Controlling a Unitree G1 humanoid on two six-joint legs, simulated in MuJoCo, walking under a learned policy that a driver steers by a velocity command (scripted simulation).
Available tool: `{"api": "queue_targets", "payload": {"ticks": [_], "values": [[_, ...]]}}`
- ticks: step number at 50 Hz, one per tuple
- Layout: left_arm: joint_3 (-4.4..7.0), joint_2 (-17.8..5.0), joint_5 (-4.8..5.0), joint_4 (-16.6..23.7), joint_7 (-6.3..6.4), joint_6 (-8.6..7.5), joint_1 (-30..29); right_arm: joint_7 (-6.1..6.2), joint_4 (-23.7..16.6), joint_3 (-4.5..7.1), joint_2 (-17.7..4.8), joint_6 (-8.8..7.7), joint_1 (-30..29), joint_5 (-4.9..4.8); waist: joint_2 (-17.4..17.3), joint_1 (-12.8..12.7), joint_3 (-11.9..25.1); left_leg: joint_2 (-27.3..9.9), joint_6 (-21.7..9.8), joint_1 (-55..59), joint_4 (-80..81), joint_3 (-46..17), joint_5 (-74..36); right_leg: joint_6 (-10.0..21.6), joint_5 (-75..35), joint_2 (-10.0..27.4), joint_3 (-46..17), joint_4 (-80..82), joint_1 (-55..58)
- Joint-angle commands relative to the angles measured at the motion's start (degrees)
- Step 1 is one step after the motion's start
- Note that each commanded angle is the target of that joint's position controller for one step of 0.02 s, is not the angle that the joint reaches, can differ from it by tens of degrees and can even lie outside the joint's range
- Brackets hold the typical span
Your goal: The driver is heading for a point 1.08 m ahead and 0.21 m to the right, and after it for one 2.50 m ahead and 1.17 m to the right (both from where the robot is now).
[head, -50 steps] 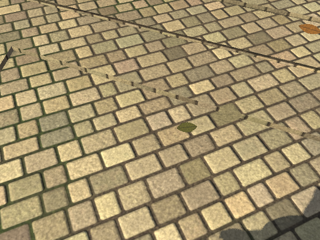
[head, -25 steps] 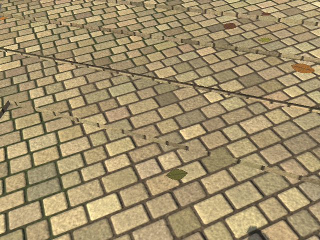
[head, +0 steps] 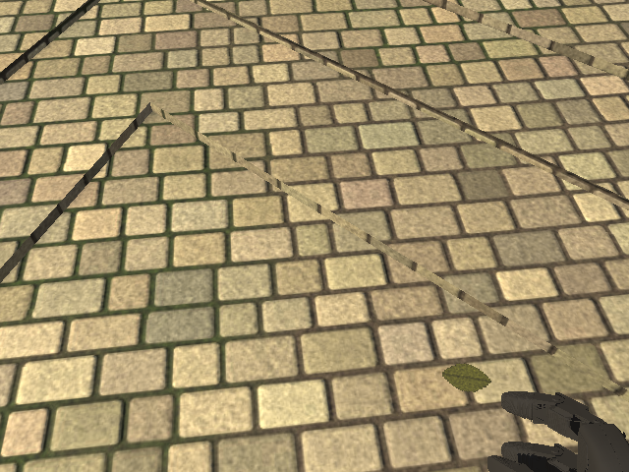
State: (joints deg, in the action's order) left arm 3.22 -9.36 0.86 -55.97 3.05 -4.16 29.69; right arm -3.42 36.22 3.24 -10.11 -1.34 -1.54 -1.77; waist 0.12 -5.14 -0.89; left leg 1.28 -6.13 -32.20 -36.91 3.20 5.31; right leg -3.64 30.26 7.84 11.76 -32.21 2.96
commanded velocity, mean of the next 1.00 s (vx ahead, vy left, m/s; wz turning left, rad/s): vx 0.50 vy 0.00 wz -0.34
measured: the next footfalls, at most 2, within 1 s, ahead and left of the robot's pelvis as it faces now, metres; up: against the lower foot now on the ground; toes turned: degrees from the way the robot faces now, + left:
right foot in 0.60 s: +0.50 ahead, -0.06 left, +0.00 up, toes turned -10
left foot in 1.00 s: +0.79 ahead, +0.07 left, +0.00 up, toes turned -31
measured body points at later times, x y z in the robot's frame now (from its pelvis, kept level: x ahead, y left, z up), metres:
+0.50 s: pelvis +0.28 +0.04 +0.02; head +0.30 +0.05 +0.47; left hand +0.50 +0.25 -0.09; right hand +0.24 -0.21 -0.11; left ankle +0.13 +0.09 -0.71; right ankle +0.47 -0.11 -0.67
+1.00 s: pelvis +0.59 +0.02 +0.02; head +0.61 +0.01 +0.47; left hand +0.76 +0.26 -0.09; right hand +0.71 -0.29 -0.04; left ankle +0.75 +0.09 -0.71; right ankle +0.46 -0.06 -0.71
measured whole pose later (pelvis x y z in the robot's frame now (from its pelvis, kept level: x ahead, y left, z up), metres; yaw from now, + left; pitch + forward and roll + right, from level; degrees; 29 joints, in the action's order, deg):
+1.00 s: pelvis +0.59 +0.02 +0.02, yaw -26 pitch +3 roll -1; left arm 4.7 -15.8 1.7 -42.2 0.6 -2.3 19.8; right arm 0.1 37.8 2.1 -14.3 -6.4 1.2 -0.3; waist -1.3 -4.7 0.4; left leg -0.2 1.7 -27.7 -27.2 -5.5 3.5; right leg 2.6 22.9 -7.7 -14.0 -30.8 -10.0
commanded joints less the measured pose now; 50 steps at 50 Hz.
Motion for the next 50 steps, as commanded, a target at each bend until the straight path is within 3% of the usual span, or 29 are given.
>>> {"api": "queue_targets", "payload": {"ticks": [1, 2, 3, 4, 5, 6, 8, 11, 14, 18, 22, 24, 27, 28, 29, 30, 31, 32, 33, 34, 35, 36, 39, 41, 42, 44, 47, 49, 50], "values": [[1.36, -5.9, -2.6, 4.4, -1.18, -1.85, -1.9, 2.08, 4.1, 5.33, -13.5, -0.18, 23.1, -0.02, -7.0, 12.4, 13.2, -10.6, -7.8, 49.0, 3.8, -20.5, -10.7, 4.6, -12.1, 1.0, -2.7, -39.4, -34.4], [-0.21, -3.6, -0.21, 4.9, -3.13, -4.2, 4.7, 1.8, 4.2, 4.92, -15.8, -0.96, 26.9, 1.05, -15.7, 10.5, 27.5, -23.2, -18.2, 62.1, 15.2, -51.8, 5.9, 4.6, 4.5, -6.3, -16.4, -52.6, -47.3], [1.61, -8.4, 2.33, 5.7, -3.32, -5.45, -4.1, 1.72, 5.8, 3.89, -10.7, -0.92, 28.8, 2.43, -7.8, 14.3, 21.6, -21.2, -15.4, 58.5, 19.8, -46.4, 11.2, 5.8, -1.0, -4.9, -19.4, -54.0, -54.2], [1.99, -9.4, 2.46, 7.9, -2.44, -5.28, -10.3, 1.71, 6.3, 3.24, -8.9, -1.57, 22.5, 1.78, -7.3, 12.0, 11.9, -19.0, -12.3, 47.7, 20.0, -35.3, 5.5, 6.6, -7.2, -2.8, -17.0, -50.1, -55.4], [2.27, -9.5, 1.03, 7.6, -1.34, -4.5, -12.7, 1.53, 5.1, 2.53, -7.6, -2.33, 15.4, 1.47, -1.7, 8.5, 7.7, -16.3, -9.4, 36.2, 20.7, -27.4, -1.8, 6.3, -12.4, -0.3, -16.4, -46.1, -49.9], [2.83, -9.7, 0.21, 6.8, -0.86, -3.37, -11.4, 1.28, 5.2, 1.91, -5.4, -2.99, 11.6, 1.85, -2.2, 5.7, 5.9, -13.5, -7.7, 29.3, 21.4, -21.0, -7.4, 6.0, -15.6, 1.1, -16.8, -42.1, -45.6], [2.94, -8.3, 0.94, 6.0, -1.28, -1.32, -8.3, 1.11, 6.9, 1.86, -4.6, -4.0, 11.6, 2.3, -4.3, 3.1, 5.8, -10.9, -4.3, 23.0, 22.8, -14.5, -13.1, 6.3, -20.1, 1.9, -17.5, -38.5, -40.0], [2.59, -6.9, 0.95, 6.8, -1.58, 0.06, -12.2, 2.31, 9.9, 2.39, -7.3, -4.77, 15.4, 2.37, -3.4, 3.5, 3.2, -11.1, -2.2, 21.0, 24.9, -9.3, -18.3, 6.3, -25.5, 0.0, -19.5, -34.7, -44.0], [2.69, -8.2, 0.83, 9.0, -1.84, -0.11, -19.3, 3.4, 11.8, 2.08, -7.9, -4.78, 18.0, 2.36, -2.5, 5.2, 0.2, -11.3, 0.0, 22.9, 26.6, -6.6, -18.1, 6.7, -33.9, -3.2, -21.7, -23.6, -49.1], [2.1, -7.6, 0.58, 11.1, -3.68, -0.75, -25.9, 4.41, 13.5, 1.44, -8.5, -5.02, 19.8, 2.63, -2.6, 6.7, -1.1, -10.8, 3.3, 25.6, 28.2, -2.0, -19.8, 7.7, -43.9, -5.7, -18.2, -11.5, -46.7], [1.08, -6.7, 0.95, 13.9, -5.16, -0.76, -31.7, 5.2, 16.3, 1.19, -9.0, -4.2, 24.2, 2.57, -2.0, 8.6, -3.5, -12.3, 5.1, 36.1, 27.7, 1.0, -26.3, 8.3, -40.8, -6.9, -15.4, -5.2, -50.7], [0.68, -6.3, 1.05, 15.5, -6.16, -1.01, -33.9, 5.79, 16.7, 1.26, -9.8, -3.34, 25.1, 2.57, -2.3, 8.7, -3.5, -12.9, 5.9, 40.5, 24.9, 3.0, -35.4, 8.9, -36.4, -8.3, -11.8, -1.9, -49.9], [1.0, -7.6, 0.91, 17.1, -7.63, -1.22, -33.1, 7.62, 15.6, 1.9, -12.8, -1.82, 24.9, 2.75, -6.1, 6.4, 0.7, -13.8, 6.6, 43.8, 13.6, 5.2, -63.6, 10.7, -27.2, -12.5, -3.9, -1.7, -41.4], [1.52, -8.8, 1.0, 15.9, -7.7, -1.03, -27.5, 8.17, 14.8, 2.24, -13.9, -1.33, 23.4, 2.75, -8.0, 3.4, 3.3, -14.6, 6.6, 42.2, 6.3, 5.1, -70.7, 11.9, -24.0, -13.5, -3.6, -2.2, -35.0], [2.97, -12.6, 1.15, 13.7, -7.22, -0.95, -17.1, 8.21, 13.6, 2.61, -15.2, -1.31, 20.7, 2.88, -8.1, -1.7, 7.7, -14.1, 6.9, 37.4, -5.5, 4.9, -70.5, 14.3, -25.1, -13.5, -6.3, 0.8, -22.4], [4.25, -16.2, 0.26, 11.7, -6.15, -0.67, -6.4, 7.84, 11.6, 2.53, -15.6, -2.3, 16.5, 2.32, -3.3, -8.0, 13.6, -10.2, 7.3, 24.9, -23.7, 5.4, -50.2, 18.1, -31.7, -8.6, -15.9, 5.1, -3.8], [5.07, -20.3, 0.56, 11.9, -5.33, -0.3, -5.5, 5.99, 9.5, -0.05, -5.8, -4.02, 21.9, 3.77, 15.6, -2.1, 19.2, 3.8, 12.3, -6.9, -50.3, 0.4, 23.9, 30.7, -35.6, 8.4, -46.3, 2.8, 22.8], [4.1, -17.9, 0.01, 11.3, -4.46, -0.21, -5.3, 4.04, 7.9, 0.02, -8.5, -7.1, 21.0, 1.58, 7.0, -2.5, 25.6, 2.6, 9.5, -15.1, -55.0, -13.8, 26.0, 32.9, -20.0, 10.9, -58.9, 10.8, 25.5], [3.49, -14.2, -0.26, 12.6, -3.74, -0.27, -7.9, 3.48, 5.0, 0.69, -11.1, -8.31, 13.3, -0.69, 3.4, -3.0, 16.6, -0.7, 7.7, -18.6, -49.7, -14.3, 21.3, 29.1, -16.3, 8.3, -51.2, 13.4, 18.7], [2.79, -12.0, 0.0, 13.4, -3.87, -0.58, -13.6, 3.22, 4.1, 0.49, -10.3, -8.59, 11.8, -0.12, -3.3, 1.6, 7.7, -2.7, 6.4, -16.6, -41.9, -12.0, 17.6, 26.2, -21.2, 5.4, -44.4, 16.0, 6.3], [2.08, -9.9, 0.23, 14.8, -3.82, -0.83, -17.4, 3.62, 4.7, 0.86, -10.3, -8.02, 12.3, 1.6, -5.4, 4.3, 5.3, -4.4, 6.4, -12.5, -36.3, -10.6, 16.1, 24.8, -26.6, 3.1, -40.2, 17.3, -1.8], [1.86, -9.9, -0.15, 15.8, -3.64, -0.81, -19.1, 3.75, 4.6, 1.12, -10.2, -7.22, 13.7, 2.46, -4.3, 6.2, 3.6, -5.4, 7.0, -7.6, -33.2, -10.1, 15.8, 24.5, -30.2, 1.4, -37.6, 18.5, -9.0], [2.52, -12.8, -0.05, 17.3, -3.07, -0.63, -19.9, 4.15, 2.6, 0.67, -8.5, -5.52, 12.3, 2.88, -1.1, 7.5, 1.6, -5.7, 9.5, -1.0, -19.4, -6.2, 12.9, 23.2, -38.2, -2.2, -30.9, 19.5, -21.8], [3.35, -15.0, 0.6, 17.1, -2.37, 0.02, -17.9, 4.28, 0.8, -0.39, -6.2, -5.05, 7.0, 3.22, 1.2, 5.6, 2.0, -3.6, 10.5, 4.8, -8.3, -4.2, 4.0, 20.5, -37.1, -5.8, -26.6, 18.3, -26.7], [3.51, -15.3, 0.86, 16.7, -2.17, 0.45, -16.0, 4.24, 0.2, -0.54, -6.2, -4.94, 4.9, 2.91, 2.5, 4.0, 2.8, -2.3, 10.8, 6.8, -3.9, -3.8, -1.7, 19.2, -35.0, -6.6, -26.3, 17.5, -26.7], [3.38, -14.9, 1.01, 16.0, -2.2, 1.11, -12.9, 4.13, -0.7, -0.2, -7.5, -4.74, 2.6, 1.77, 4.6, 2.2, 4.3, -0.4, 11.2, 8.9, 1.6, -4.6, -7.0, 17.1, -29.9, -6.5, -28.2, 15.3, -24.5], [3.14, -13.9, 1.31, 16.5, -2.3, 1.45, -11.8, 3.89, -1.8, 0.84, -10.2, -5.17, 1.6, 1.04, 6.4, 2.6, 5.1, 0.0, 9.8, 10.9, 7.2, -7.5, -3.9, 15.3, -21.3, -4.4, -34.6, 10.5, -19.0], [2.81, -12.4, 0.8, 17.6, -2.28, 1.33, -12.9, 3.66, -0.8, 2.03, -11.9, -5.87, 6.1, 1.15, 7.4, 5.9, 5.9, -0.6, 6.9, 17.6, 10.4, -7.3, -2.0, 13.2, -19.3, -4.7, -36.3, 4.8, -18.6], [2.09, -10.1, 0.41, 18.5, -2.38, 0.93, -13.6, 3.93, -0.1, 2.9, -13.7, -6.18, 11.7, 1.75, 6.7, 8.8, 8.7, -4.7, 4.4, 26.5, 10.8, -10.0, 0.0, 11.0, -19.0, -6.9, -34.0, -3.3, -22.2]]}}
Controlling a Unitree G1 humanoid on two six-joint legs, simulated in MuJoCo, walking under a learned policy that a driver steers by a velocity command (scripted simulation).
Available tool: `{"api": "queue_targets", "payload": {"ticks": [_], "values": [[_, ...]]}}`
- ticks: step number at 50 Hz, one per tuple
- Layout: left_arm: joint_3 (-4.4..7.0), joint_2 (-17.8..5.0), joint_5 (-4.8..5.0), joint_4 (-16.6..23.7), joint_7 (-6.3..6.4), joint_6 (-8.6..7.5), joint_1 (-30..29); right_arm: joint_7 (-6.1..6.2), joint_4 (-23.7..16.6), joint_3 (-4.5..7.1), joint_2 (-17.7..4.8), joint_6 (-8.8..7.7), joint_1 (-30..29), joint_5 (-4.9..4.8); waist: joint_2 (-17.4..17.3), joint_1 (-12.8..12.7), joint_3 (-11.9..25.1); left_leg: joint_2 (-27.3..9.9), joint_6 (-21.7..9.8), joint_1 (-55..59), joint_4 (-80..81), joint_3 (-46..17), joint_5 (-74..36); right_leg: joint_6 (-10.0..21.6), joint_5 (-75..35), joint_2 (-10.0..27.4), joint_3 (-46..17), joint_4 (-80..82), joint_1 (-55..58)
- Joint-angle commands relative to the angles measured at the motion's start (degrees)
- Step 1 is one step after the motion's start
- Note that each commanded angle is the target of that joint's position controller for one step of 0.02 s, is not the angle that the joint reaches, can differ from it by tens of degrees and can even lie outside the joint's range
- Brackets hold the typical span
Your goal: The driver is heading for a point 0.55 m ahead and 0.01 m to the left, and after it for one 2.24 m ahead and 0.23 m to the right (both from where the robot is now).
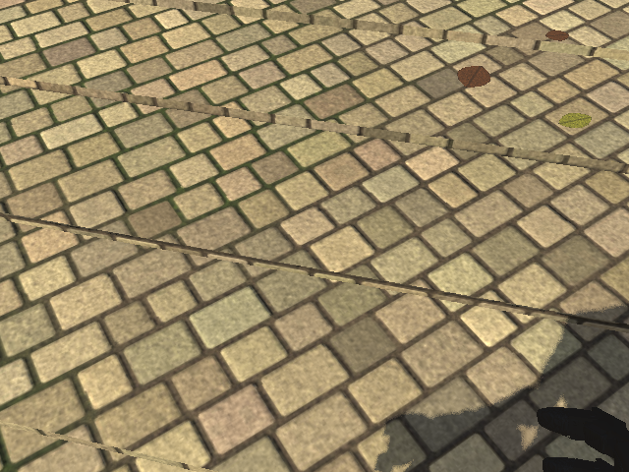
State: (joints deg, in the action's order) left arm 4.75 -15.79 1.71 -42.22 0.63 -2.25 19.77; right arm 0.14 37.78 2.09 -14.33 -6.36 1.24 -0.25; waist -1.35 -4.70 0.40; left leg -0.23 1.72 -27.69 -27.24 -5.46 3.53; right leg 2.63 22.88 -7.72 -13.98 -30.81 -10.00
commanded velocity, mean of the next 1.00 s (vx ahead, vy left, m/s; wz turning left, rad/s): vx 0.41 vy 0.00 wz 0.01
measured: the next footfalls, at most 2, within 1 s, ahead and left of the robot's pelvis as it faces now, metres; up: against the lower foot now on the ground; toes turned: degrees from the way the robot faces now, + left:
right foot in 0.44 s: +0.38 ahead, -0.17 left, +0.03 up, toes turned -9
left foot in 0.88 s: +0.49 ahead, +0.08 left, +0.03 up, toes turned +6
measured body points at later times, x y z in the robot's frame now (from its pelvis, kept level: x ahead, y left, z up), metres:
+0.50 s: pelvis +0.24 -0.02 +0.01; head +0.28 -0.02 +0.46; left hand +0.53 +0.14 -0.05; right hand +0.18 -0.28 -0.12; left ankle +0.13 +0.13 -0.72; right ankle +0.33 -0.15 -0.70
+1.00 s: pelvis +0.41 +0.00 +0.03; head +0.44 +0.04 +0.48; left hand +0.60 +0.27 -0.07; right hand +0.50 -0.28 -0.07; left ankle +0.45 +0.08 -0.69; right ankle +0.39 -0.15 -0.60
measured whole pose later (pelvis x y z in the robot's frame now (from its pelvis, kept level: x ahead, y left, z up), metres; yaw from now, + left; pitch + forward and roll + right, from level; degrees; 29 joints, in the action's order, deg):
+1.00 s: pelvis +0.41 +0.00 +0.03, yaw +5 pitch +0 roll -2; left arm 3.6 -15.8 0.6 -40.6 1.8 -0.9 2.8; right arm -1.1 42.8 3.1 -15.8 0.0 17.6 0.5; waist 2.4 3.1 -3.0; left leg 1.1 -4.4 -23.0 -39.1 2.1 16.4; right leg -0.8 26.8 1.6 -0.2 -72.4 -30.5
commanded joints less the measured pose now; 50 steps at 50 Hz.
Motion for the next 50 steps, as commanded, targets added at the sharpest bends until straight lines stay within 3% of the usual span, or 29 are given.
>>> {"api": "queue_targets", "payload": {"ticks": [1, 2, 3, 4, 5, 7, 9, 13, 18, 21, 23, 24, 25, 26, 27, 28, 29, 31, 33, 36, 40, 42, 43, 44, 45, 46, 47, 48, 50], "values": [[-0.94, 1.1, -1.41, 5.6, -0.07, -1.32, -1.9, 0.78, -0.9, 4.89, -13.0, -1.18, 17.6, 0.98, -1.4, 10.5, 14.6, -15.4, -7.8, 36.1, 2.0, -13.4, 4.8, 1.8, 3.6, 3.8, -0.6, -23.1, -17.2], [-1.11, -0.3, 0.66, 7.8, -0.2, -1.81, 4.3, 0.09, 1.1, 5.65, -16.5, -0.6, 21.3, 1.61, -20.7, 7.1, 17.8, -25.9, -16.6, 45.7, 9.2, -42.1, 22.3, 0.1, 13.2, 1.6, 3.9, -37.1, -34.6], [0.12, -6.2, 1.05, 5.8, 0.13, -1.51, 3.6, -0.03, -0.7, 4.68, -11.0, -0.46, 17.8, 0.98, -11.6, 8.2, 12.1, -24.3, -15.5, 41.5, 11.2, -40.8, 32.5, -1.0, 7.7, 6.3, 2.8, -44.6, -39.3], [0.6, -7.9, 0.14, 6.4, 0.06, -1.14, -1.9, 0.1, -0.7, 3.83, -8.1, -0.12, 16.2, 0.55, -6.7, 9.4, 6.3, -21.1, -13.2, 35.6, 10.8, -30.9, 28.4, -1.4, 2.1, 7.7, 4.5, -46.1, -40.0], [0.5, -6.8, -0.72, 6.7, 0.07, -0.98, -4.4, -0.09, -0.7, 3.18, -6.9, 0.14, 14.4, 0.91, -2.4, 8.5, 3.5, -17.9, -12.1, 29.2, 11.3, -23.5, 19.6, -1.6, -1.7, 9.2, 5.5, -44.8, -37.2], [0.42, -4.7, -0.76, 7.5, -0.36, -1.11, -5.6, -0.44, 0.5, 2.45, -5.3, 0.13, 12.8, 1.26, -3.8, 6.3, 0.3, -13.6, -11.7, 21.8, 13.7, -14.7, 9.9, -1.4, -5.3, 11.3, 5.8, -40.1, -33.0], [0.05, -3.1, -0.58, 7.4, -0.64, -1.0, -5.2, -0.71, 1.9, 2.38, -4.8, -0.26, 13.6, 0.73, -4.9, 5.6, 0.4, -12.2, -12.8, 20.4, 15.3, -10.2, 4.1, -1.7, -6.3, 11.4, 7.4, -36.6, -31.5], [-1.32, -0.9, -1.37, 8.7, -1.02, -1.16, -10.5, -0.53, 4.4, 2.94, -7.4, 0.09, 15.7, 0.18, -3.5, 6.2, 0.5, -13.0, -14.3, 22.6, 16.8, -5.2, -5.4, -3.0, -12.4, 12.9, 10.7, -24.7, -32.3], [-2.41, 0.1, -0.63, 11.0, -2.2, -1.65, -20.0, -0.44, 6.8, 2.98, -9.7, 1.63, 20.3, -1.01, -4.1, 9.8, -2.3, -12.5, -12.7, 23.7, 16.9, -1.3, -3.8, -2.5, -16.7, 11.5, 14.2, -9.0, -28.4], [-2.19, -1.1, -0.15, 12.6, -2.93, -2.12, -23.4, -0.34, 8.4, 3.15, -11.2, 2.62, 22.7, -1.41, -5.0, 10.2, -3.5, -14.7, -12.0, 27.0, 15.7, -1.9, -5.4, -1.2, -15.9, 10.0, 15.2, -2.8, -25.9], [-0.96, -3.5, -1.18, 11.3, -2.82, -2.32, -17.2, -0.24, 8.4, 2.72, -11.3, 3.06, 22.4, -1.37, -3.9, 5.7, 0.5, -13.0, -10.3, 22.6, 9.8, 1.3, -20.2, 1.7, -12.7, 6.2, 19.7, -0.8, -10.3], [0.44, -6.2, -1.5, 10.0, -2.69, -2.48, -12.2, -0.3, 8.7, 1.55, -8.2, 2.69, 25.1, -1.58, -0.9, 3.6, 7.5, -9.8, -7.1, 15.5, -1.3, 4.4, -31.7, 4.4, -16.1, 7.4, 16.1, -1.9, 7.0], [2.04, -8.6, -1.61, 7.8, -2.21, -1.99, -1.7, -0.43, 8.0, 1.03, -8.5, 1.77, 23.1, -1.38, 0.7, -2.3, 16.0, -7.7, -3.5, 2.4, -15.9, 5.9, -26.8, 8.0, -15.6, 14.4, 6.1, -1.0, 25.6], [3.17, -11.5, -1.03, 4.4, -1.13, -0.88, 8.9, -1.08, 6.3, 0.16, -6.6, 0.86, 20.0, 0.07, 9.3, -6.1, 22.9, -2.8, -1.6, -10.5, -32.7, 5.5, 14.1, 11.8, -12.9, 25.9, -8.0, 3.3, 38.9], [1.95, -9.4, -1.6, 3.6, -0.38, -0.35, 10.9, -1.56, 6.7, 0.44, -6.2, 0.57, 18.6, 0.07, 8.0, -5.7, 23.1, -2.6, -2.3, -14.6, -41.2, -1.2, 30.4, 11.7, -21.0, 28.9, -11.0, 4.6, 37.7], [1.3, -8.3, -1.58, 4.4, -0.19, -0.09, 6.5, -1.44, 5.5, 1.06, -7.4, 0.95, 15.6, -1.18, 4.7, -4.2, 16.5, -3.1, -2.6, -17.2, -41.8, -2.0, 29.3, 10.2, -22.9, 28.2, -6.3, 6.8, 31.0], [1.04, -6.8, -1.24, 4.8, -0.32, -0.07, 0.6, -0.85, 4.3, 1.26, -7.3, 1.91, 14.2, -2.5, 6.1, -0.8, 12.2, -4.2, -2.4, -18.9, -40.2, 0.9, 25.1, 10.2, -12.1, 27.3, -5.6, 11.3, 23.7], [-0.44, -2.3, -1.24, 5.0, -0.95, -1.05, -7.8, 0.09, 4.7, 1.66, -6.5, 4.75, 15.4, -1.81, 9.7, 4.5, 5.1, -6.7, -0.8, -10.6, -39.4, 1.9, 22.5, 8.3, -5.3, 24.6, 0.4, 17.1, 6.2], [-0.1, -2.9, -1.83, 5.1, -1.25, -1.95, -13.1, 0.22, 5.8, 1.78, -5.1, 6.92, 19.0, -1.18, 10.4, 8.5, 1.1, -5.7, 1.2, -5.0, -40.5, 2.8, 16.9, 7.4, -8.5, 23.0, 7.2, 21.1, -3.6], [0.52, -5.2, -2.68, 4.3, -0.43, -2.57, -15.8, 0.28, 4.5, 2.24, -5.4, 8.26, 17.7, -0.48, 9.2, 10.9, 0.1, -6.2, 1.8, -2.4, -35.2, 3.2, 10.9, 5.7, -18.5, 22.1, 16.1, 20.3, -6.0], [1.58, -8.7, -2.24, 3.3, 0.51, -0.81, -18.5, -1.24, 3.2, 2.81, -6.3, 9.55, 16.6, -0.52, 9.0, 12.4, 3.0, -4.9, 0.7, 7.8, -24.0, 9.4, 14.0, 4.2, -19.3, 21.6, 22.2, 14.4, -3.4], [1.94, -9.4, -0.55, 3.0, 0.6, 0.29, -20.9, -1.58, 3.8, 3.77, -7.6, 10.0, 21.8, -0.31, 8.0, 15.6, 4.1, -3.6, -2.1, 14.2, -18.6, 12.0, 15.5, 3.3, -22.7, 22.8, 23.8, 4.4, -3.4], [1.42, -7.3, -0.12, 2.7, 0.78, 0.74, -20.8, -1.47, 6.1, 5.08, -9.7, 10.12, 27.6, -0.08, 3.7, 17.3, 5.2, -1.0, -4.3, 20.7, -12.2, 12.3, 15.2, 1.8, -23.3, 20.1, 24.9, -8.3, -5.4], [0.14, -3.5, -1.55, 2.5, 0.66, 1.39, -19.5, -1.04, 7.6, 6.03, -12.3, 10.07, 29.9, -0.07, -7.5, 17.1, -0.2, -2.6, -7.5, 23.3, -6.7, 6.0, 7.5, -1.2, 4.6, 15.6, 24.1, -28.3, -16.8], [-0.6, 0.0, -2.08, 5.2, 0.87, 1.32, -14.2, -0.73, 3.1, 5.56, -18.7, 8.09, 19.2, 0.68, -22.0, 5.6, -5.9, -12.2, -16.8, 17.6, 5.1, -25.3, 2.6, -4.3, 17.0, 5.3, 20.3, -45.7, -33.0], [-0.58, -2.4, -0.7, 6.3, 0.77, 0.53, -10.6, -1.7, -1.2, 5.0, -18.7, 5.91, 14.5, 1.89, -19.6, 3.6, -0.3, -20.8, -23.2, 15.0, 17.2, -40.8, 5.0, -4.1, 15.2, 5.5, 11.3, -52.4, -32.6], [0.03, -5.6, 0.5, 6.1, 0.71, 0.22, -12.3, -1.85, -2.3, 3.77, -14.5, 4.59, 11.6, 1.7, -11.8, 3.3, -1.5, -20.5, -21.5, 12.8, 16.0, -34.0, 7.3, -3.3, 10.1, 7.8, 10.5, -52.0, -32.5], [0.56, -7.3, -0.45, 5.2, 1.21, 0.53, -13.3, -1.56, -2.2, 3.28, -12.0, 4.09, 10.4, 0.77, -4.7, 3.4, -1.3, -17.0, -17.5, 11.4, 12.7, -24.8, 7.5, -2.9, 4.3, 10.2, 10.7, -48.3, -31.1], [0.64, -6.5, -1.84, 4.0, 2.08, 1.5, -13.7, -0.18, -1.3, 2.45, -9.5, 4.03, 9.3, 0.6, -4.1, 3.1, 1.9, -12.7, -13.3, 11.9, 10.4, -14.5, 0.5, -3.4, -2.9, 12.4, 10.4, -42.0, -26.9]]}}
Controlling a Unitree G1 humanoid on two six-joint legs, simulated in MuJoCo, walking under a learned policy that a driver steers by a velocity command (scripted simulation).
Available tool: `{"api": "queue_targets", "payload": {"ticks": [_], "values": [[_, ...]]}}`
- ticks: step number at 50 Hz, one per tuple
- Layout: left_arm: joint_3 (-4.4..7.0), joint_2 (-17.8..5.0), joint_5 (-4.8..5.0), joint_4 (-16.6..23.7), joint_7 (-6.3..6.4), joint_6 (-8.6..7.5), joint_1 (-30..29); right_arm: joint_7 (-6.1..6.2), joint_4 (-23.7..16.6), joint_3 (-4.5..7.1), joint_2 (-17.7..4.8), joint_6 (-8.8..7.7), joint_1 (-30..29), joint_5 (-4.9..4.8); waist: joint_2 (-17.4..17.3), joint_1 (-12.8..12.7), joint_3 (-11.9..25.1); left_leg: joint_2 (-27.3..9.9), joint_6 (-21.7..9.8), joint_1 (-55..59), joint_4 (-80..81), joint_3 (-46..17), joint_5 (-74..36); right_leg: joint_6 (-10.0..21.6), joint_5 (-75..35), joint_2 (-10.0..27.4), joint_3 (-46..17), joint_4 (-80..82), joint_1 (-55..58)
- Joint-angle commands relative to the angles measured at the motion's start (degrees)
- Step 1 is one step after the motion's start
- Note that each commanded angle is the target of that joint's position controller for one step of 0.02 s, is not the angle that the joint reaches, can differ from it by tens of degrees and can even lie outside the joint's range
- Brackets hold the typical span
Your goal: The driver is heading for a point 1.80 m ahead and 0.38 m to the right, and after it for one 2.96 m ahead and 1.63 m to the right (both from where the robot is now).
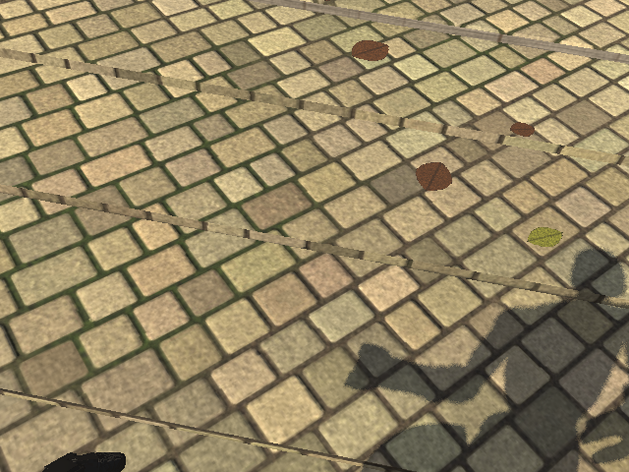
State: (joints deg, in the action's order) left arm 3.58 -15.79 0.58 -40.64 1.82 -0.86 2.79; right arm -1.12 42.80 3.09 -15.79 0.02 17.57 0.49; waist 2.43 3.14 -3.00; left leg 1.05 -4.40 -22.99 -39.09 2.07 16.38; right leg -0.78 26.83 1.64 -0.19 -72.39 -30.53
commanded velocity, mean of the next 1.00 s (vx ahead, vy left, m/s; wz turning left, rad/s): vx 0.03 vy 0.00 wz -0.32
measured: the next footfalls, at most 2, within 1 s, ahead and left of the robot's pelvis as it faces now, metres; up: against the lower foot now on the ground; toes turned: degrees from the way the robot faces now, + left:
right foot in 0.42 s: +0.12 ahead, -0.15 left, +0.00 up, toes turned -15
left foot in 0.90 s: +0.21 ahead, +0.06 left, +0.00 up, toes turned -26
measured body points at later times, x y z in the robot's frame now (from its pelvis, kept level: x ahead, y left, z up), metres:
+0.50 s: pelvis +0.09 -0.04 +0.01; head +0.13 -0.07 +0.46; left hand +0.28 +0.21 -0.08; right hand +0.20 -0.35 -0.10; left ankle +0.05 +0.08 -0.67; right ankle +0.09 -0.14 -0.72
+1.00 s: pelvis +0.13 -0.02 +0.01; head +0.15 -0.01 +0.46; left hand +0.39 +0.15 -0.08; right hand +0.16 -0.31 -0.08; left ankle +0.18 +0.08 -0.72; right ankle +0.08 -0.14 -0.72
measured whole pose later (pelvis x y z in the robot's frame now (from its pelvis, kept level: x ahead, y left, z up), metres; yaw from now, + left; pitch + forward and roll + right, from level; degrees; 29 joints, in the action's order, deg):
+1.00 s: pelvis +0.13 -0.02 +0.01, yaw -23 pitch +1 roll +0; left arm 2.6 -15.5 -1.4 -38.2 1.5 1.6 6.8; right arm -0.2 41.4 2.3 -13.3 -1.5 9.8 1.4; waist 2.6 0.3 -1.0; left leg 2.3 -1.2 -15.3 -28.7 -2.5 14.4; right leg -1.5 19.8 -2.9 -8.1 -32.2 -16.5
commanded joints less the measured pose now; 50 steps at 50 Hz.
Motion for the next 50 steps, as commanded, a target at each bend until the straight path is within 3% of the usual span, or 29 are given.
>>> {"api": "queue_targets", "payload": {"ticks": [1, 3, 5, 7, 10, 14, 17, 19, 20, 21, 22, 23, 24, 25, 26, 27, 30, 35, 38, 41, 43, 44, 45, 46, 47, 48, 49, 50], "values": [[1.68, -5.7, -0.52, 1.7, 0.79, 0.44, 3.6, 1.79, -5.9, 0.64, -6.1, -2.68, -6.1, 0.37, -8.2, -4.7, 7.0, -12.8, -6.7, 8.1, 21.7, -17.8, -20.6, -0.3, -10.2, 3.0, -3.3, 1.3, -3.6], [0.65, -2.2, -0.27, 0.2, 0.35, 0.46, 4.1, 2.58, -4.7, -0.82, -1.9, -3.55, -4.3, 1.1, -6.1, -4.6, 10.2, -12.0, -6.4, 12.8, 20.0, -10.9, -36.7, -1.0, -13.3, 3.7, -3.7, 9.8, -0.3], [-0.21, -0.4, -0.28, 0.0, -0.16, 0.36, 1.7, 3.09, -3.4, -0.59, -2.8, -3.52, -3.0, 1.28, -5.5, -3.1, 10.9, -11.7, -5.7, 17.3, 19.5, -7.0, -42.2, -1.8, -15.2, 3.6, -3.4, 19.5, 1.4], [-0.28, -0.8, 0.05, 0.2, -0.73, 0.6, 0.1, 3.47, -2.6, 0.03, -4.7, -2.8, -3.0, 1.36, -6.8, -1.9, 10.4, -12.2, -5.6, 19.1, 19.8, -5.3, -41.8, -2.6, -15.1, 3.1, -2.6, 25.8, 3.6], [0.67, -3.9, 0.66, 1.4, -1.02, 1.52, -1.6, 3.62, -2.2, 1.54, -8.1, -1.0, -3.6, 0.91, -8.4, 0.0, 6.5, -14.9, -8.3, 19.6, 21.1, -6.6, -31.9, -3.1, -10.6, 2.5, -0.8, 26.9, 1.0], [1.13, -4.0, 0.69, 2.5, -1.47, 2.17, -1.7, 3.87, -2.6, 2.06, -7.3, 0.71, -5.9, 0.45, -7.4, 0.4, 3.2, -18.6, -10.4, 21.5, 20.7, -8.6, -27.3, -2.5, -4.5, 3.1, -0.3, 26.5, -2.7], [1.25, -3.5, 0.93, 2.5, -2.51, 1.78, 0.1, 4.11, -3.3, 2.55, -7.7, 1.43, -8.2, -0.05, -7.6, -0.6, 4.6, -18.9, -9.4, 23.3, 17.5, -6.5, -35.2, -1.2, -3.9, 2.0, 2.0, 30.1, -0.1], [1.46, -3.4, 1.16, 1.9, -3.43, 1.38, 2.6, 4.34, -3.6, 2.83, -8.2, 1.85, -9.9, -0.92, -7.8, -2.4, 5.9, -17.6, -7.3, 23.4, 13.4, -3.7, -38.6, 0.5, -8.9, 0.2, 4.4, 37.8, 4.7], [1.79, -3.9, 1.03, 1.3, -3.71, 1.11, 5.0, 4.47, -3.4, 2.94, -8.3, 1.93, -10.4, -1.52, -7.6, -3.9, 6.8, -15.8, -4.9, 22.1, 9.7, -1.4, -38.4, 1.9, -16.0, -1.2, 5.3, 44.9, 9.7], [2.93, -7.1, 0.45, 1.0, -3.31, 0.9, 7.7, 4.4, -3.0, 2.95, -7.8, 1.48, -8.9, -1.35, -4.7, -4.8, 8.9, -11.9, -1.1, 17.9, 2.7, 1.8, -33.9, 4.5, -27.3, -0.4, 0.6, 49.4, 17.6], [4.81, -14.4, -0.42, 1.4, -2.22, 0.72, 11.6, 4.15, -5.5, 2.07, -5.0, 0.78, -11.1, 0.93, 8.4, -5.0, 11.7, -5.1, 4.1, 2.9, -13.2, 5.6, -12.0, 10.9, -53.5, 11.5, -16.9, 48.7, 29.8], [4.63, -15.3, -1.66, 1.5, -2.24, 0.27, 13.8, 3.93, -7.8, 1.4, -3.3, 0.31, -14.5, 1.83, 14.6, -6.5, 15.2, 3.5, 6.8, -10.6, -24.3, -0.5, 22.8, 22.6, -63.2, 20.4, -30.9, 49.9, 35.2], [3.72, -12.3, -1.42, 2.4, -2.3, -0.49, 11.8, 3.24, -6.5, 1.96, -5.3, 0.15, -13.8, 0.73, 5.9, -6.5, 16.0, 0.2, 7.1, -12.6, -30.8, -6.4, 22.8, 22.6, -58.1, 19.5, -26.3, 50.0, 34.9], [3.41, -10.6, -0.68, 3.2, -1.94, -0.84, 8.2, 2.82, -6.0, 2.2, -6.0, 0.08, -13.7, -0.41, 3.2, -5.0, 12.9, -1.1, 7.1, -14.6, -31.0, -6.5, 18.0, 19.4, -53.0, 15.8, -21.1, 49.5, 32.7], [3.19, -9.7, 0.23, 3.7, -1.62, -0.62, 5.6, 3.04, -5.2, 2.36, -5.9, 0.12, -13.5, -0.35, 0.5, -4.0, 11.0, -2.0, 7.5, -15.6, -28.3, -6.3, 14.4, 16.5, -47.8, 12.8, -18.4, 49.8, 30.6], [2.91, -9.2, 0.89, 4.2, -1.24, -0.3, 4.1, 3.44, -5.5, 2.63, -6.7, 0.27, -14.1, 0.11, 0.7, -3.5, 9.8, -2.6, 8.2, -15.0, -25.6, -6.4, 11.3, 15.2, -45.8, 11.5, -17.5, 50.4, 28.6], [3.07, -10.2, 0.06, 5.0, -0.42, 0.57, 4.8, 3.56, -5.4, 2.34, -5.3, 0.41, -12.3, -0.28, 3.4, -2.6, 11.2, -0.8, 9.8, -10.6, -22.8, -5.4, 7.2, 15.3, -48.3, 9.4, -16.1, 50.7, 25.2], [3.35, -11.1, 0.23, 5.9, 0.42, 1.58, 5.2, 3.73, -6.0, 1.82, -4.3, 0.21, -14.0, -0.38, 4.6, -3.7, 10.3, -0.2, 10.5, -7.6, -11.6, -6.2, 4.3, 14.4, -38.3, 8.0, -18.5, 50.5, 22.6], [3.37, -11.1, 0.06, 6.7, 0.16, 2.17, 4.6, 3.27, -6.4, 1.93, -4.7, -0.31, -14.2, -0.72, 6.2, -4.2, 9.6, 0.6, 10.0, -3.8, -5.9, -6.5, 4.5, 14.2, -34.3, 7.6, -21.7, 50.0, 20.4], [2.78, -9.9, -0.09, 7.2, -0.14, 2.68, 4.1, 2.42, -6.2, 2.07, -5.2, -1.04, -12.2, -1.1, 7.5, -4.3, 10.3, 0.3, 8.8, 0.1, 0.4, -5.6, 4.4, 13.5, -37.7, 8.0, -23.7, 47.4, 21.6], [2.16, -8.9, 0.5, 7.5, 0.02, 3.15, 2.9, 1.64, -5.6, 2.03, -4.4, -1.76, -9.7, -1.01, 7.1, -2.4, 10.0, 0.5, 7.1, 6.4, 12.4, -4.2, -3.6, 11.3, -36.1, 6.1, -23.7, 44.7, 20.2], [1.47, -7.1, 0.25, 7.3, 0.18, 3.13, 4.0, 1.36, -5.4, 2.04, -4.9, -2.1, -8.7, -0.37, 5.4, -2.0, 10.1, -2.0, 5.5, 11.4, 18.0, -6.0, -11.6, 8.6, -29.6, 4.3, -22.3, 43.3, 18.1], [0.24, -3.5, -1.41, 7.1, 0.16, 2.79, 7.1, 1.44, -6.5, 2.1, -7.8, -2.27, -9.5, 1.2, -4.2, -4.5, 11.0, -11.9, 2.3, 16.2, 20.4, -16.3, -22.5, 4.8, -16.8, -0.7, -16.5, 35.9, 14.0], [0.43, -3.6, -1.68, 7.0, 0.01, 2.23, 9.6, 1.31, -6.7, 1.25, -7.3, -2.26, -13.1, 2.82, -14.5, -8.7, 8.0, -18.4, -6.6, 12.0, 20.1, -24.8, -30.9, 1.7, 1.7, -6.2, -10.9, 34.6, 10.2], [0.76, -5.9, -2.5, 6.3, 0.05, 1.83, 8.7, 1.11, -7.4, 0.05, -3.0, -2.72, -15.1, 2.59, -14.8, -7.5, 8.1, -19.5, -10.6, 8.1, 21.5, -26.9, -27.1, -1.0, 4.2, -2.6, -9.8, 32.0, 13.9], [0.97, -6.2, -2.23, 5.6, -0.05, 1.6, 7.7, 0.84, -7.3, -0.48, -1.8, -2.96, -16.3, 1.81, -13.0, -7.4, 7.5, -15.6, -8.5, 8.5, 20.5, -23.5, -23.3, -1.5, -0.8, -1.6, -8.9, 35.8, 15.7], [0.75, -4.9, -2.39, 4.7, -0.1, 1.46, 6.7, 0.72, -6.8, 0.05, -3.6, -2.84, -16.0, 0.75, -11.6, -7.1, 7.4, -11.2, -5.0, 9.6, 18.9, -19.6, -18.9, -1.7, -8.2, -1.6, -7.9, 42.4, 17.4], [0.85, -5.2, -2.55, 4.8, -0.23, 1.54, 4.7, 0.8, -6.6, 0.64, -5.6, -2.8, -14.4, -0.33, -11.7, -5.5, 6.6, -9.4, -3.1, 9.7, 18.3, -18.5, -17.1, -1.7, -14.0, -1.8, -8.1, 45.3, 19.0]]}}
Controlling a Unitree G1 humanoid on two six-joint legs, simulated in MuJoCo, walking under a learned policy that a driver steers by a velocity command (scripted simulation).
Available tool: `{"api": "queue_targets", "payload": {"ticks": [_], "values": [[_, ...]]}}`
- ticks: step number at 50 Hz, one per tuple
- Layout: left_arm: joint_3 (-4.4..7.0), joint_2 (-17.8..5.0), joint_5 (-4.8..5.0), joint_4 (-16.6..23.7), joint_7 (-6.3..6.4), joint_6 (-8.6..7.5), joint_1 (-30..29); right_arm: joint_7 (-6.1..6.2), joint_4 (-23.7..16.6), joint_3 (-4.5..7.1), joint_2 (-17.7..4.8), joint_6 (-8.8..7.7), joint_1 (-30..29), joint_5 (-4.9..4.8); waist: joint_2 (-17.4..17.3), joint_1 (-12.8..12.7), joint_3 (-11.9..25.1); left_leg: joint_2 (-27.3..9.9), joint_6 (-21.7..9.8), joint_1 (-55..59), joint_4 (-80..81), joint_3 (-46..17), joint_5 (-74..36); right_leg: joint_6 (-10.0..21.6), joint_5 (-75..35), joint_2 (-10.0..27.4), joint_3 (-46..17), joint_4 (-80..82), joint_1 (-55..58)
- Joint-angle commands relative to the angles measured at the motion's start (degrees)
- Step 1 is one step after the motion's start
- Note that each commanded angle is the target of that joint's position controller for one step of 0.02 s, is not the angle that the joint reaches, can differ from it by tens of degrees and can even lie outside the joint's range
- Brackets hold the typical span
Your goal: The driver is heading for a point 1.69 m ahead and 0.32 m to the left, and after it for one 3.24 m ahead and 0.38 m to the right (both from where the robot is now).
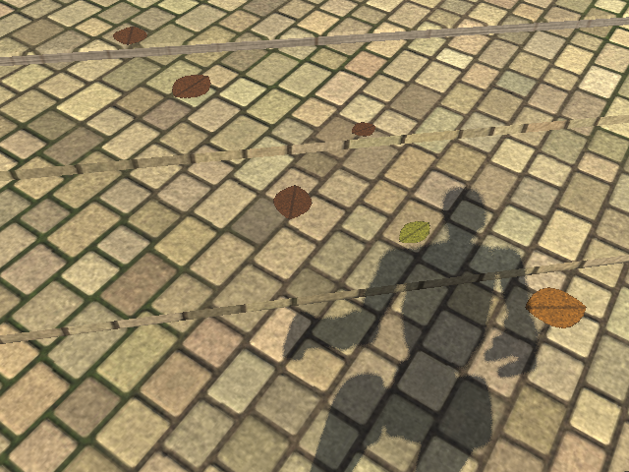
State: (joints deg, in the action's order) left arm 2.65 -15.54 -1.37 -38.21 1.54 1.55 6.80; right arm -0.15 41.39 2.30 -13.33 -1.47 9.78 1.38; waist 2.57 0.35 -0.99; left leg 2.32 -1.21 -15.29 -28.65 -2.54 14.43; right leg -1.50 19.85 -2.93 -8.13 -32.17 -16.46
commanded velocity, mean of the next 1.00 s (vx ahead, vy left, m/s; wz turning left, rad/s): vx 0.29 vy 0.00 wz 0.23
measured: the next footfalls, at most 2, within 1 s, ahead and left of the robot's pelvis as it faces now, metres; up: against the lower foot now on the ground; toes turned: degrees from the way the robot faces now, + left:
left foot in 0.58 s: +0.11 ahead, +0.19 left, +0.00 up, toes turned +21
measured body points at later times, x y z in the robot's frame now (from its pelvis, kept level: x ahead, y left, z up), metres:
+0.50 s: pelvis +0.04 +0.03 +0.00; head +0.06 +0.05 +0.45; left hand +0.02 +0.33 -0.12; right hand +0.30 -0.16 -0.07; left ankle +0.06 +0.17 -0.70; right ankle +0.00 -0.13 -0.74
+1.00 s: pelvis +0.24 +0.16 +0.00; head +0.27 +0.18 +0.45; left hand +0.36 +0.43 -0.10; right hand +0.34 -0.10 -0.11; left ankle +0.07 +0.18 -0.74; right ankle +0.47 +0.09 -0.66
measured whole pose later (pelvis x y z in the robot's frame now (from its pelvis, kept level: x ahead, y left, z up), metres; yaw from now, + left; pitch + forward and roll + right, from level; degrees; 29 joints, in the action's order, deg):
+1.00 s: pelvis +0.24 +0.16 +0.00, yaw +16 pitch +3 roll -1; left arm 1.4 -13.8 1.0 -40.1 -3.2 -3.2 6.7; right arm 0.7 43.8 1.4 -14.7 -3.6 22.3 0.6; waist 1.5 3.5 -0.7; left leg 2.7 -3.5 6.7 -8.7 5.1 18.3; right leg 1.4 1.2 2.6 2.4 -46.7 -45.4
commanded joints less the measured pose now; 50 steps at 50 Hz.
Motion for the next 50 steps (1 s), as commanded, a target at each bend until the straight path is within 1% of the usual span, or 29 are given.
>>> {"api": "queue_targets", "payload": {"ticks": [1, 3, 5, 9, 10, 11, 12, 13, 14, 15, 16, 18, 20, 23, 26, 28, 29, 30, 31, 32, 33, 34, 35, 38, 41, 43, 46, 49, 50], "values": [[1.94, -6.0, -0.19, 2.6, -0.1, -0.75, -0.4, 0.01, -5.0, 1.8, -9.8, -1.2, -5.1, -1.59, -11.2, -2.3, 4.1, -10.1, -5.5, 1.3, 7.6, -14.1, -14.4, -0.7, -9.8, 2.9, 0.4, 5.6, 6.2], [2.32, -7.1, 0.47, 2.3, 0.07, -0.61, 0.2, 0.06, -5.6, 2.31, -11.7, -0.94, -3.0, -1.47, -9.5, -1.4, 3.7, -9.3, -5.1, -1.0, 8.5, -14.8, -9.8, 0.8, -7.8, 2.2, 2.8, 2.6, 6.6], [2.37, -6.1, 0.53, 1.9, 0.26, -0.9, 1.0, 0.2, -7.0, 2.29, -11.0, -0.48, -4.4, -1.75, -10.2, -1.8, 3.0, -9.0, -6.0, -0.9, 7.3, -16.0, -8.8, 1.1, -5.8, 1.8, 4.3, 1.7, 4.5], [3.09, -5.5, 0.79, 1.6, 0.32, -1.72, 2.1, 0.91, -9.2, 3.11, -11.5, 0.91, -3.1, -2.39, -7.4, -1.1, 4.9, -8.1, -7.6, -0.8, 2.9, -18.2, -14.6, 1.4, -7.7, 1.9, 5.4, 0.5, 3.6], [3.19, -5.2, 0.72, 1.5, 0.16, -1.9, 3.4, 1.02, -9.6, 2.99, -10.6, 1.27, -3.0, -2.52, -6.2, -1.7, 6.5, -6.6, -7.0, -2.3, 1.8, -17.3, -8.4, 2.1, -3.5, 2.4, 5.2, 2.1, 5.4], [3.44, -5.6, 0.63, 1.4, 0.02, -2.08, 4.6, 1.02, -10.5, 2.73, -9.4, 1.57, -3.6, -2.66, -2.9, -2.2, 5.9, -4.1, -5.5, -6.5, -0.9, -14.5, 1.2, 3.7, 3.0, 4.4, 3.1, 5.4, 7.0], [3.81, -6.8, 0.69, 0.9, -0.01, -2.26, 6.8, 0.98, -11.4, 2.41, -8.0, 1.7, -4.1, -2.72, 3.1, -2.8, 4.2, -0.1, -3.2, -14.5, -6.8, -8.9, 13.1, 7.2, 10.8, 9.0, -2.8, 10.2, 10.4], [4.3, -9.0, 0.91, 0.5, -0.02, -2.65, 9.7, 0.77, -12.5, 2.19, -7.2, 1.5, -5.2, -2.93, 10.1, -4.1, 2.0, 3.2, -1.6, -23.1, -16.9, -1.9, 16.9, 12.9, 17.5, 18.3, -15.1, 17.6, 13.4], [4.56, -10.5, 0.41, 0.7, 0.08, -3.6, 10.3, 0.45, -13.8, 2.61, -8.8, 1.08, -7.2, -2.71, 10.6, -4.9, -0.7, -1.2, -0.5, -29.6, -29.6, -1.8, 18.2, 17.5, 15.9, 26.6, -23.7, 21.2, 13.0], [4.16, -9.6, 0.46, 1.2, 0.52, -4.38, 9.3, 0.13, -13.6, 3.16, -10.0, 0.87, -6.4, -2.73, 4.8, -3.8, -1.1, -3.5, -0.1, -31.2, -35.5, -3.8, 15.9, 17.8, 14.0, 26.9, -23.0, 20.7, 12.3], [3.86, -9.1, 1.14, 1.6, 0.89, -4.85, 7.5, -0.23, -12.8, 3.18, -9.6, 0.91, -4.3, -2.72, 2.5, -2.3, -1.2, -4.9, 0.4, -32.1, -37.5, -4.3, 12.7, 15.9, 12.6, 24.9, -18.7, 20.3, 13.2], [3.59, -9.1, 1.77, 1.5, 1.01, -5.06, 6.7, -0.9, -12.8, 2.52, -7.9, 1.03, -4.4, -2.58, 2.6, -2.8, -1.6, -6.6, 1.5, -31.8, -36.0, -2.2, 7.9, 12.8, 6.7, 21.5, -9.8, 21.5, 13.4], [3.68, -9.6, 1.36, 1.0, 0.64, -5.18, 7.3, -1.57, -13.5, 1.95, -7.0, 0.86, -5.7, -2.54, 3.1, -3.7, -1.3, -7.0, 2.2, -26.3, -30.3, 1.1, 4.1, 11.3, -0.1, 18.4, -1.3, 22.1, 10.6], [4.38, -11.9, 1.99, 0.3, -0.26, -5.46, 7.2, -2.33, -14.1, 1.19, -5.9, 0.54, -6.2, -2.71, 4.2, -3.9, -0.7, -6.9, 1.7, -15.6, -18.8, 3.9, 4.1, 10.2, -3.5, 17.0, 6.5, 21.6, 6.6], [4.86, -13.4, 3.04, -0.9, -1.37, -5.29, 8.0, -2.41, -13.6, 1.73, -7.8, 0.64, -3.3, -2.88, 3.7, -2.5, -0.6, -5.0, -0.3, -8.4, -10.4, 7.4, 3.2, 10.0, -0.6, 19.1, 8.0, 18.6, 5.8], [4.11, -11.5, 2.8, -1.2, -1.72, -5.22, 8.2, -1.83, -10.3, 3.71, -10.8, 1.01, 6.1, -2.74, 1.1, 2.3, 2.6, -0.2, -2.8, 6.0, -5.9, 10.5, 2.1, 7.6, -10.5, 16.7, 13.1, 5.7, 1.0], [2.99, -8.2, 1.69, -0.6, -1.7, -5.42, 8.4, -1.28, -8.2, 5.67, -14.6, 1.12, 15.0, -3.18, -5.5, 6.4, 6.5, -2.1, -5.2, 17.7, -3.0, 3.9, 2.1, 4.4, -13.6, 12.9, 18.0, -12.3, -5.8], [1.2, -2.7, -0.03, 5.0, -1.52, -6.5, 5.9, -0.59, -9.3, 6.84, -23.5, 0.46, 18.2, -2.62, -25.1, 5.1, 8.3, -17.7, -15.8, 28.2, 9.0, -32.3, 10.3, -0.8, 11.9, 2.9, 15.9, -36.3, -28.9], [1.61, -6.7, 2.46, 5.1, -1.8, -7.94, 3.9, -1.23, -10.5, 5.37, -19.0, -1.09, 17.7, -2.63, -16.4, 7.1, 12.2, -23.1, -20.6, 28.9, 17.9, -46.2, 22.3, -0.2, 11.7, 2.7, 4.1, -45.6, -36.2], [2.22, -9.2, 4.31, 4.7, -2.42, -8.53, 2.5, -1.35, -9.7, 4.0, -14.9, -2.06, 15.6, -2.18, -12.5, 5.8, 6.6, -23.5, -19.0, 25.7, 17.3, -40.2, 22.7, 1.6, 6.6, 6.1, 3.8, -47.1, -40.0], [1.94, -8.8, 3.84, 3.7, -2.47, -8.62, 3.1, -1.42, -9.6, 3.16, -12.3, -2.42, 13.6, -1.81, -9.1, 4.4, 3.9, -21.5, -16.7, 20.9, 15.6, -32.7, 18.0, 2.5, 1.5, 8.5, 4.6, -44.9, -38.2], [1.78, -8.0, 2.47, 2.6, -2.35, -8.51, 3.7, -1.38, -9.7, 2.49, -10.7, -2.44, 10.1, -1.51, -6.7, 2.5, 2.0, -18.9, -14.7, 15.8, 15.0, -26.2, 10.9, 2.5, -3.2, 10.3, 4.4, -40.7, -34.8], [1.98, -8.0, 1.98, 1.8, -2.49, -8.05, 4.8, -1.22, -9.7, 1.91, -9.8, -2.61, 7.7, -0.84, -7.5, 0.7, 1.2, -16.7, -13.1, 11.2, 16.2, -21.1, 4.5, 2.4, -6.3, 11.4, 4.3, -38.1, -30.4], [1.63, -6.2, 2.17, -1.1, -2.8, -6.03, 7.0, -0.6, -7.5, 1.66, -9.8, -3.63, 7.7, -0.43, -7.3, -0.6, 0.8, -14.9, -12.0, 9.1, 18.6, -11.2, -11.2, 1.0, -12.0, 10.6, 6.2, -37.7, -28.2], [1.03, -4.4, 2.38, -0.7, -2.6, -5.03, 3.7, -0.05, -4.5, 1.59, -9.5, -3.65, 11.0, -0.43, -5.8, 0.8, -1.3, -14.7, -10.5, 12.5, 19.2, -4.8, -20.0, 0.2, -15.2, 9.6, 4.9, -36.8, -34.7], [0.62, -3.6, 2.71, 0.8, -2.74, -5.1, -0.1, 0.29, -3.5, 1.45, -9.0, -3.25, 11.5, -0.16, -5.3, 1.9, -3.0, -13.6, -8.7, 11.9, 20.2, -0.1, -20.0, 0.2, -18.4, 7.5, 3.8, -30.3, -35.1], [-0.75, -1.0, 2.28, 3.2, -3.82, -5.53, -7.0, 0.88, -1.8, 1.5, -9.9, -3.09, 12.4, -0.71, -5.5, 4.2, -5.0, -13.9, -6.7, 11.0, 23.5, 3.9, -21.8, 1.1, -21.9, 6.5, 9.2, -18.3, -30.4], [-1.09, -0.7, 2.48, 4.7, -5.39, -6.25, -9.3, 1.27, 0.4, 1.51, -10.5, -2.6, 13.7, -1.06, -5.9, 4.5, -4.8, -15.4, -5.8, 17.8, 20.9, 7.0, -36.7, 3.8, -18.7, 4.9, 12.5, -12.7, -29.7], [-0.95, -1.0, 2.46, 5.1, -5.74, -6.41, -9.3, 1.51, 0.7, 1.51, -11.1, -2.23, 13.5, -0.92, -6.9, 3.8, -3.1, -15.5, -5.3, 19.6, 17.8, 8.3, -48.2, 5.0, -16.5, 3.2, 14.4, -11.4, -26.9]]}}
Keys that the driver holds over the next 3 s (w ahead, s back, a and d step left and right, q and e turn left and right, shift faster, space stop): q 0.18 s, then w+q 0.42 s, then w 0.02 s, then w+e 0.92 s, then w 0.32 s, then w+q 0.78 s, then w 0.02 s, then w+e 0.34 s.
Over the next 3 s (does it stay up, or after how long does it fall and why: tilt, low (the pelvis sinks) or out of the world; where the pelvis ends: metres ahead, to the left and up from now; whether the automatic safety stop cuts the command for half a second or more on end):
stays up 1.29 0.29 0.10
